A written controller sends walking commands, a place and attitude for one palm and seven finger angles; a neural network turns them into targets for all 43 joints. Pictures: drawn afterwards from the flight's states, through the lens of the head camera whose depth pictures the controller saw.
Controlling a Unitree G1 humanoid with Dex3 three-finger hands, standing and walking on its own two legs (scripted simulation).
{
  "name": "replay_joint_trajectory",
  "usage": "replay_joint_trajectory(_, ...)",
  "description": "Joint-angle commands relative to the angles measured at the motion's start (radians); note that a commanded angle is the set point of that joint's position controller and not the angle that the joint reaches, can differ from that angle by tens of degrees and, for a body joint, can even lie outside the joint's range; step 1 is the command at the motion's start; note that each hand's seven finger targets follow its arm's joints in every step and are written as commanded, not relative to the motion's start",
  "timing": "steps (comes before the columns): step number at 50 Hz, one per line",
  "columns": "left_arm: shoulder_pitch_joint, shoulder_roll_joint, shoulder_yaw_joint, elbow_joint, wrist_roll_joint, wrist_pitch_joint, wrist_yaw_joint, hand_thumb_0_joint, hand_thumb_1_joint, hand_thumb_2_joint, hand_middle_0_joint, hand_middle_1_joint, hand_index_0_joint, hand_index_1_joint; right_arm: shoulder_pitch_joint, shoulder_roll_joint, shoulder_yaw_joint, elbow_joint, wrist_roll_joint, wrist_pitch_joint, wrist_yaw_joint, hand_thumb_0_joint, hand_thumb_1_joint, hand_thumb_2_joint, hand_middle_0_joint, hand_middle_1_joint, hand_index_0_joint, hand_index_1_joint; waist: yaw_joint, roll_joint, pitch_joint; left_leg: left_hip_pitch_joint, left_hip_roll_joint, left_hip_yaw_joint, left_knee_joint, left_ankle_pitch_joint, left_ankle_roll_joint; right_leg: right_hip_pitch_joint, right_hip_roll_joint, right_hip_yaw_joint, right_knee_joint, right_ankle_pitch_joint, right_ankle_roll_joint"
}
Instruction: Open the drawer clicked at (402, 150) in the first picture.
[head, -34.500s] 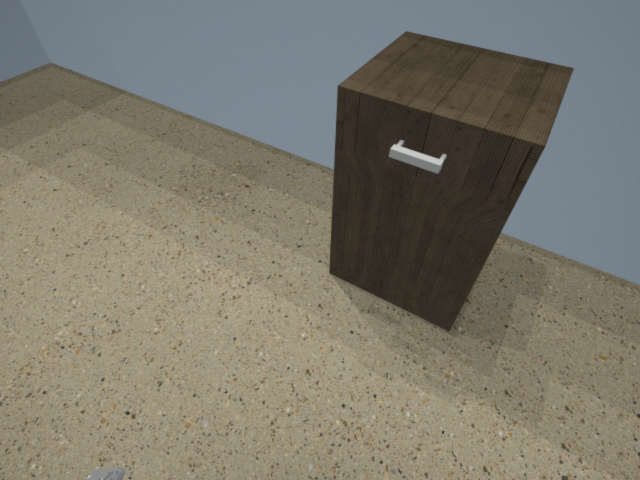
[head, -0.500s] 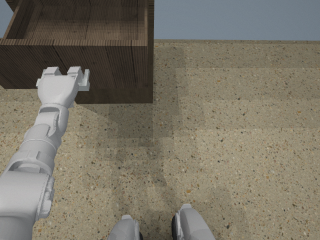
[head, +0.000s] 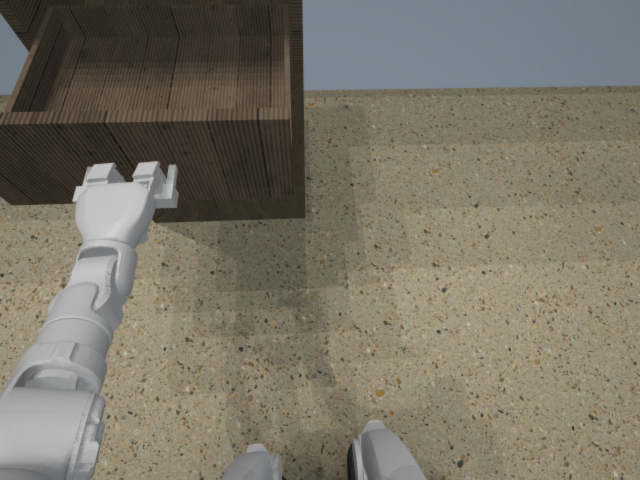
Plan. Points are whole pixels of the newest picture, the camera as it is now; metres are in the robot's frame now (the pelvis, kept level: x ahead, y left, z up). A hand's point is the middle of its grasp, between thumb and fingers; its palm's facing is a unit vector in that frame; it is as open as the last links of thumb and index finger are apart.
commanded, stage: pull the drawer open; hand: left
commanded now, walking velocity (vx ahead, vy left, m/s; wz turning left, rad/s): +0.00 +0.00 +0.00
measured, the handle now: (129, 184) +0.51 +0.25 -0.01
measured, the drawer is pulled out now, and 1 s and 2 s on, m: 0.30 0.26 0.30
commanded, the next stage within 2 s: none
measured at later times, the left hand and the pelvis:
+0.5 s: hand (139, 208) +0.48 +0.24 -0.03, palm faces -0.08 -0.01 -1.00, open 6.0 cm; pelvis +0.04 +0.00 +0.00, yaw +1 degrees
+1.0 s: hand (141, 202) +0.49 +0.24 -0.03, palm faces -0.09 +0.00 -1.00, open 6.0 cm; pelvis +0.00 -0.01 -0.01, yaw +0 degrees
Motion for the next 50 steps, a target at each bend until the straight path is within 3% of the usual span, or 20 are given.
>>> replay_joint_trajectory(1, -0.026, 0.129, 0.030, -0.236, -0.018, -0.020, 0.058, 0.000, 0.900, 0.900, -0.400, -1.350, -0.400, -1.350, 0.109, -0.157, -0.060, -0.071, 0.003, -0.013, -0.002, 0.000, -0.900, -0.900, 0.200, 0.300, 0.200, 0.300, 0.078, 0.018, -0.492, 0.337, -0.004, -0.076, -0.091, 0.831, -0.026, 0.384, 0.016, -0.018, -0.044, 0.527, -0.043)
replay_joint_trajectory(4, 0.029, 0.127, 0.039, -0.307, -0.020, -0.002, 0.064, 0.000, 0.900, 0.900, -0.400, -1.350, -0.400, -1.350, 0.104, -0.156, -0.065, -0.075, 0.002, -0.013, 0.003, 0.000, -0.900, -0.900, 0.200, 0.300, 0.200, 0.300, 0.086, 0.025, -0.494, 0.363, 0.001, -0.076, -0.096, 0.892, -0.027, 0.409, 0.015, -0.011, -0.051, 0.571, -0.044)
replay_joint_trajectory(6, 0.105, 0.129, 0.050, -0.373, -0.022, 0.014, 0.069, 0.000, 0.900, 0.900, -0.400, -1.350, -0.400, -1.350, 0.096, -0.153, -0.063, -0.087, 0.000, -0.012, 0.007, 0.000, -0.900, -0.900, 0.200, 0.300, 0.200, 0.300, 0.105, 0.057, -0.517, 0.396, 0.004, -0.079, -0.097, 0.970, -0.030, 0.427, 0.012, -0.008, -0.045, 0.607, -0.045)
replay_joint_trajectory(7, -0.055, 0.107, 0.008, -0.360, -0.016, 0.018, 0.072, 0.000, 0.900, 0.900, -0.400, -1.350, -0.400, -1.350, 0.099, -0.159, -0.063, -0.067, 0.000, -0.011, 0.003, 0.000, -0.900, -0.900, 0.200, 0.300, 0.200, 0.300, 0.042, 0.043, -0.467, 0.403, 0.008, -0.089, -0.085, 0.930, -0.033, 0.370, 0.016, -0.015, -0.053, 0.588, -0.037)
replay_joint_trajectory(9, -0.304, 0.160, 0.021, -0.263, 0.011, 0.010, 0.085, 0.000, 0.900, 0.900, -0.400, -1.350, -0.400, -1.350, 0.122, -0.166, -0.064, -0.020, -0.007, -0.015, -0.008, 0.000, -0.900, -0.900, 0.200, 0.300, 0.200, 0.300, -0.006, 0.041, -0.415, 0.356, -0.001, -0.088, -0.066, 0.778, -0.034, 0.286, 0.015, -0.023, -0.049, 0.484, -0.035)
replay_joint_trajectory(10, -0.321, 0.203, 0.054, -0.252, 0.021, 0.004, 0.090, 0.000, 0.900, 0.900, -0.400, -1.350, -0.400, -1.350, 0.128, -0.170, -0.064, -0.013, -0.015, -0.018, -0.014, 0.000, -0.900, -0.900, 0.200, 0.300, 0.200, 0.300, 0.007, 0.025, -0.425, 0.341, -0.006, -0.084, -0.062, 0.760, -0.029, 0.291, 0.015, -0.019, -0.043, 0.480, -0.038)
replay_joint_trajectory(14, -0.320, 0.153, 0.018, -0.157, 0.027, 0.018, 0.101, 0.000, 0.900, 0.900, -0.400, -1.350, -0.400, -1.350, 0.138, -0.158, -0.065, -0.003, -0.018, -0.015, -0.009, 0.000, -0.900, -0.900, 0.200, 0.300, 0.200, 0.300, 0.006, 0.048, -0.433, 0.362, -0.013, -0.084, -0.052, 0.871, -0.036, 0.282, 0.016, -0.019, -0.036, 0.538, -0.038)
replay_joint_trajectory(17, -0.367, 0.232, 0.070, -0.149, 0.019, 0.030, 0.089, 0.000, 0.900, 0.900, -0.400, -1.350, -0.400, -1.350, 0.152, -0.163, -0.064, -0.002, -0.020, -0.001, -0.010, 0.000, -0.900, -0.900, 0.200, 0.300, 0.200, 0.300, 0.020, 0.029, -0.498, 0.349, -0.014, -0.086, -0.036, 0.943, -0.031, 0.329, 0.009, -0.004, -0.014, 0.617, -0.033)
replay_joint_trajectory(18, -0.384, 0.196, 0.037, -0.133, 0.016, 0.034, 0.083, 0.000, 0.900, 0.900, -0.400, -1.350, -0.400, -1.350, 0.151, -0.157, -0.064, -0.008, -0.020, 0.001, -0.009, 0.000, -0.900, -0.900, 0.200, 0.300, 0.200, 0.300, 0.007, 0.032, -0.501, 0.344, -0.019, -0.082, -0.035, 0.905, -0.028, 0.330, 0.011, -0.007, -0.022, 0.604, -0.032)
replay_joint_trajectory(20, -0.411, 0.219, 0.050, -0.124, 0.011, 0.025, 0.069, 0.000, 0.900, 0.900, -0.400, -1.350, -0.400, -1.350, 0.150, -0.160, -0.061, -0.011, -0.017, 0.001, -0.009, 0.000, -0.900, -0.900, 0.200, 0.300, 0.200, 0.300, 0.009, 0.035, -0.495, 0.336, -0.023, -0.086, -0.044, 0.838, -0.028, 0.326, 0.013, -0.006, -0.028, 0.556, -0.036)
replay_joint_trajectory(24, -0.429, 0.179, 0.013, -0.095, 0.010, 0.001, 0.052, 0.000, 0.900, 0.900, -0.400, -1.350, -0.400, -1.350, 0.153, -0.155, -0.061, -0.018, -0.015, -0.008, -0.012, 0.000, -0.900, -0.900, 0.200, 0.300, 0.200, 0.300, -0.012, 0.015, -0.467, 0.312, -0.025, -0.078, -0.033, 0.821, -0.017, 0.315, 0.014, -0.003, -0.035, 0.571, -0.033)
replay_joint_trajectory(26, -0.439, 0.228, 0.046, -0.084, 0.013, -0.010, 0.043, 0.000, 0.900, 0.900, -0.400, -1.350, -0.400, -1.350, 0.163, -0.160, -0.059, -0.014, -0.019, -0.008, -0.013, 0.000, -0.900, -0.900, 0.200, 0.300, 0.200, 0.300, -0.005, 0.016, -0.496, 0.305, -0.024, -0.083, -0.021, 0.844, -0.017, 0.313, 0.013, 0.002, -0.016, 0.585, -0.033)
replay_joint_trajectory(29, -0.458, 0.232, 0.040, -0.070, 0.011, -0.028, 0.036, 0.000, 0.900, 0.900, -0.400, -1.350, -0.400, -1.350, 0.162, -0.161, -0.058, -0.018, -0.021, -0.015, -0.012, 0.000, -0.900, -0.900, 0.200, 0.300, 0.200, 0.300, -0.012, 0.017, -0.490, 0.253, -0.034, -0.069, -0.013, 0.736, -0.012, 0.322, 0.015, 0.007, -0.019, 0.561, -0.033)
replay_joint_trajectory(30, -0.462, 0.263, 0.063, -0.062, 0.011, -0.033, 0.036, 0.000, 0.900, 0.900, -0.400, -1.350, -0.400, -1.350, 0.162, -0.165, -0.056, -0.015, -0.020, -0.016, -0.011, 0.000, -0.900, -0.900, 0.200, 0.300, 0.200, 0.300, -0.009, 0.012, -0.488, 0.238, -0.036, -0.071, -0.010, 0.711, -0.012, 0.320, 0.015, 0.009, -0.015, 0.547, -0.036)
replay_joint_trajectory(35, -0.485, 0.260, 0.050, -0.041, 0.014, -0.034, 0.042, 0.000, 0.900, 0.900, -0.400, -1.350, -0.400, -1.350, 0.177, -0.167, -0.057, -0.007, -0.022, -0.024, -0.011, 0.000, -0.900, -0.900, 0.200, 0.300, 0.200, 0.300, -0.022, 0.025, -0.496, 0.214, -0.038, -0.068, -0.003, 0.714, -0.010, 0.319, 0.018, 0.007, -0.006, 0.562, -0.036)
replay_joint_trajectory(38, -0.499, 0.327, 0.080, -0.026, 0.011, -0.024, 0.035, 0.000, 0.900, 0.900, -0.400, -1.350, -0.400, -1.350, 0.189, -0.175, -0.051, -0.006, -0.021, -0.023, -0.016, 0.000, -0.900, -0.900, 0.200, 0.300, 0.200, 0.300, -0.014, 0.007, -0.534, 0.154, -0.047, -0.057, 0.003, 0.674, -0.004, 0.384, 0.011, 0.022, 0.003, 0.612, -0.032)
replay_joint_trajectory(42, -0.520, 0.332, 0.067, -0.004, 0.009, -0.020, 0.022, 0.000, 0.900, 0.900, -0.400, -1.350, -0.400, -1.350, 0.193, -0.180, -0.048, 0.002, -0.015, -0.029, -0.020, 0.000, -0.900, -0.900, 0.200, 0.300, 0.200, 0.300, -0.024, 0.024, -0.515, 0.147, -0.047, -0.059, -0.007, 0.622, -0.004, 0.362, 0.013, 0.016, -0.005, 0.560, -0.033)
replay_joint_trajectory(45, -0.557, 0.333, 0.065, -0.009, 0.004, -0.025, 0.014, 0.000, 0.900, 0.900, -0.400, -1.350, -0.400, -1.350, 0.202, -0.180, -0.049, 0.007, -0.017, -0.037, -0.025, 0.000, -0.900, -0.900, 0.200, 0.300, 0.200, 0.300, -0.036, 0.032, -0.555, 0.150, -0.046, -0.059, 0.002, 0.641, -0.003, 0.369, 0.012, 0.018, 0.001, 0.576, -0.031)
replay_joint_trajectory(47, -0.560, 0.347, 0.062, 0.008, 0.008, -0.024, 0.006, 0.000, 0.900, 0.900, -0.400, -1.350, -0.400, -1.350, 0.200, -0.186, -0.045, 0.009, -0.014, -0.041, -0.027, 0.000, -0.900, -0.900, 0.200, 0.300, 0.200, 0.300, -0.035, 0.053, -0.543, 0.138, -0.047, -0.059, 0.000, 0.605, -0.006, 0.349, 0.012, 0.014, 0.002, 0.538, -0.031)
replay_joint_trajectory(50, -0.594, 0.317, 0.036, 0.011, 0.012, -0.027, -0.001, 0.000, 0.900, 0.900, -0.400, -1.350, -0.400, -1.350, 0.200, -0.186, -0.045, 0.008, -0.013, -0.050, -0.025, 0.000, -0.900, -0.900, 0.200, 0.300, 0.200, 0.300, -0.045, 0.088, -0.541, 0.166, -0.044, -0.070, 0.000, 0.589, -0.010, 0.287, 0.016, 0.000, 0.003, 0.469, -0.037)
